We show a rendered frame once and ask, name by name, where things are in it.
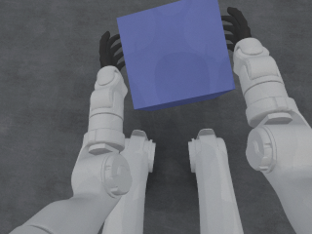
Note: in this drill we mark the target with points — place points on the left robot hand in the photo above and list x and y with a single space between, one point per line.
106 53

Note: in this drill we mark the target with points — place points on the robot right forearm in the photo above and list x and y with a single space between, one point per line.
263 87

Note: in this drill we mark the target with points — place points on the left robot upper arm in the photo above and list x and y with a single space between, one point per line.
98 183

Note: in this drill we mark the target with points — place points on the right robot hand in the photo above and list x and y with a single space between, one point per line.
239 28

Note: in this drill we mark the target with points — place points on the robot right shin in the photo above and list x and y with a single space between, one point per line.
219 141

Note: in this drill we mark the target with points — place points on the right robot upper arm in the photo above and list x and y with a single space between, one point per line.
283 153

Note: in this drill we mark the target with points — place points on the robot left thigh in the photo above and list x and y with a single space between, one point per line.
128 215

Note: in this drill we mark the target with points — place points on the robot left forearm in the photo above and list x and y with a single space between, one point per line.
106 116

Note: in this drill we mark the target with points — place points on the carton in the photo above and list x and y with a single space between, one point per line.
175 54

